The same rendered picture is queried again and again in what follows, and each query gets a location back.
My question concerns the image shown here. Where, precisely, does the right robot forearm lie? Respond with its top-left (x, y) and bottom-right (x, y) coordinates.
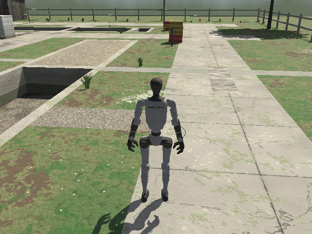
top-left (174, 119), bottom-right (183, 142)

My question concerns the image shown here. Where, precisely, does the robot right thigh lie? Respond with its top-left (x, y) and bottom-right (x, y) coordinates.
top-left (161, 136), bottom-right (173, 171)

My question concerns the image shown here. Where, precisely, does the robot left hand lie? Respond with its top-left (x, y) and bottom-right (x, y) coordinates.
top-left (127, 139), bottom-right (138, 152)

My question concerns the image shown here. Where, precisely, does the robot right foot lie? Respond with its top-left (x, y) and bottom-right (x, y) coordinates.
top-left (161, 189), bottom-right (168, 201)

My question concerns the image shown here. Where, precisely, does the robot right upper arm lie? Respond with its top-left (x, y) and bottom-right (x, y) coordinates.
top-left (166, 99), bottom-right (179, 126)

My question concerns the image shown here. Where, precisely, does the left robot forearm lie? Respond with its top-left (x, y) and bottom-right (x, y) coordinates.
top-left (128, 118), bottom-right (138, 140)

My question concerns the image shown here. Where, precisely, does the robot right hand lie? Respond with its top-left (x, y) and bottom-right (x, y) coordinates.
top-left (173, 141), bottom-right (184, 154)

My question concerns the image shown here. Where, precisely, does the robot left upper arm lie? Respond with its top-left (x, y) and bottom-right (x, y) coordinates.
top-left (133, 98), bottom-right (146, 126)

